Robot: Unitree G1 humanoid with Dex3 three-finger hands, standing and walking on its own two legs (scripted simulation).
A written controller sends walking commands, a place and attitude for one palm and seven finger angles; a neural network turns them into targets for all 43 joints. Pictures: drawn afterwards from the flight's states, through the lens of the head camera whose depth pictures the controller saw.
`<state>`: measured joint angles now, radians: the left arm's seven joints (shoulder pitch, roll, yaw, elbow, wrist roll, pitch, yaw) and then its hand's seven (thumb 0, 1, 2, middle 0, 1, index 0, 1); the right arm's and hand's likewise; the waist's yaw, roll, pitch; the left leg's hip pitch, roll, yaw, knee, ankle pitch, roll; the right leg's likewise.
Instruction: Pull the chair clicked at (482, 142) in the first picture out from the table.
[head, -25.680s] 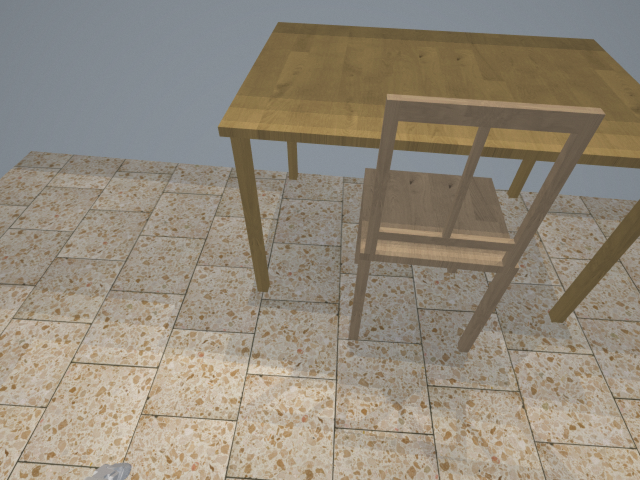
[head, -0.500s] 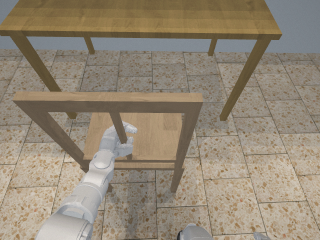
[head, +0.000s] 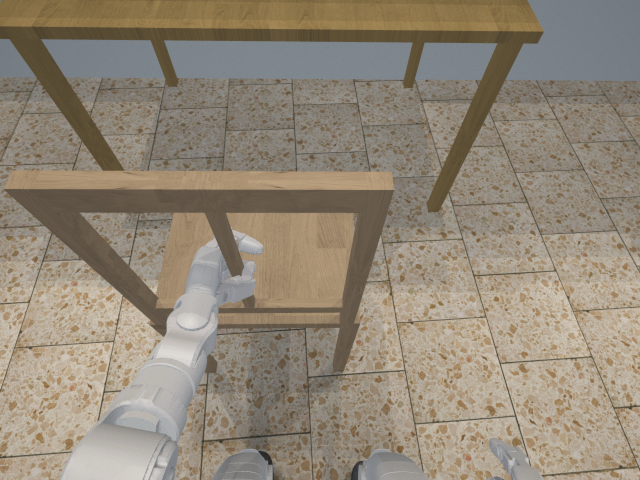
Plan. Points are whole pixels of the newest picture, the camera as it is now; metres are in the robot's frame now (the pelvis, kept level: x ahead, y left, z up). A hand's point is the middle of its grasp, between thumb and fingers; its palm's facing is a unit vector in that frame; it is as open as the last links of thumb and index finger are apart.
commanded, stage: step backward, pulling the chair out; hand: left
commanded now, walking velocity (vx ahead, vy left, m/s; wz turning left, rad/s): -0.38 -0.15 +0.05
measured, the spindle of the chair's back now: (235, 265) +0.39 +0.13 -0.06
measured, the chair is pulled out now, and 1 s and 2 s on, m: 0.42 0.63 0.63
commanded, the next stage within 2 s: stop walking, hand still on the chair in 0.38 s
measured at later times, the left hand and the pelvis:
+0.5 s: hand (243, 365) +0.25 +0.10 -0.05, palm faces -0.07 -0.99 -0.15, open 4.9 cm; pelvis -0.11 +0.00 +0.01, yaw +0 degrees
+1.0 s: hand (235, 445) +0.16 +0.10 -0.05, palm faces -0.04 -0.98 -0.19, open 5.1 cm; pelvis -0.13 -0.01 +0.01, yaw -1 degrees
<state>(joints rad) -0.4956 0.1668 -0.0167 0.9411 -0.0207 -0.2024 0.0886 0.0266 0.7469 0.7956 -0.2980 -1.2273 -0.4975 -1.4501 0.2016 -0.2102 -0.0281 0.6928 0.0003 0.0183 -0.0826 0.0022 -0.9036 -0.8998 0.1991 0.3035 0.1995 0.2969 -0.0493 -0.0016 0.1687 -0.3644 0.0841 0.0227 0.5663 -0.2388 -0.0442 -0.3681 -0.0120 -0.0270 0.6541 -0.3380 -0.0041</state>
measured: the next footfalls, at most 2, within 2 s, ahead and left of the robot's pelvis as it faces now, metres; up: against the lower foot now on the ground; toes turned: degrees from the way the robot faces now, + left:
right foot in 0.04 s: +0.03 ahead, -0.13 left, +0.00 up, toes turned -2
left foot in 0.36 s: -0.08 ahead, +0.13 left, +0.00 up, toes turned +3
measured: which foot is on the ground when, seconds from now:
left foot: down 0.00-0.10, up 0.12-0.34, down 0.36-1.00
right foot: up 0.00-0.02, down 0.04-0.42, up 0.44-0.58, down 0.60-1.00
